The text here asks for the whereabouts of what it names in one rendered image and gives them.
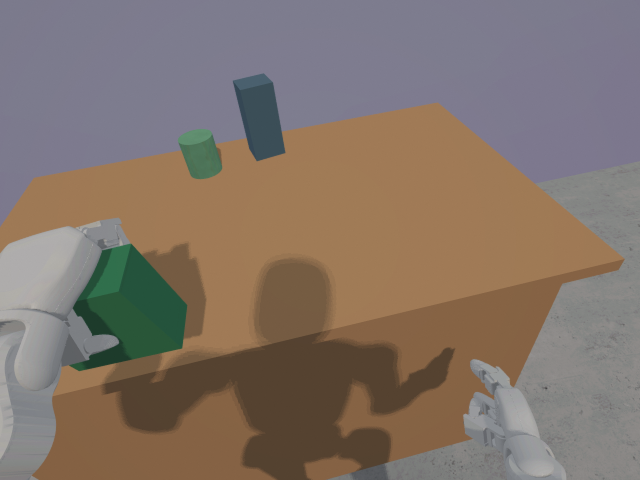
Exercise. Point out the left robot forearm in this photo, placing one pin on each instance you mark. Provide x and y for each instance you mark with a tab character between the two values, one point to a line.
32	343

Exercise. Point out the sponge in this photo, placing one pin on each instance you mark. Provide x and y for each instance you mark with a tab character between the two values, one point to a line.
127	298

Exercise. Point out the robot left hand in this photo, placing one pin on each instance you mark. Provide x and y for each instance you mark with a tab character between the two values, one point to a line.
49	271

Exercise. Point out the right robot forearm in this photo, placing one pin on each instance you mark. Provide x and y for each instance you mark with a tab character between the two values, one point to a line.
529	458

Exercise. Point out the robot right hand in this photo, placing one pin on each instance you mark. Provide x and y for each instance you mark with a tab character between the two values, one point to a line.
506	416

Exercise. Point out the table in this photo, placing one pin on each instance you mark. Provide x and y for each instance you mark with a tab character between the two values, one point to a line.
335	294

